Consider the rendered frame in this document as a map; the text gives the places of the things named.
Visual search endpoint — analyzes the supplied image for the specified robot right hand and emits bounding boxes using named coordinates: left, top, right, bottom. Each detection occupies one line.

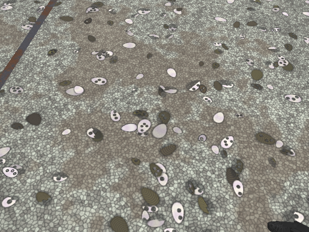
left=267, top=220, right=309, bottom=232

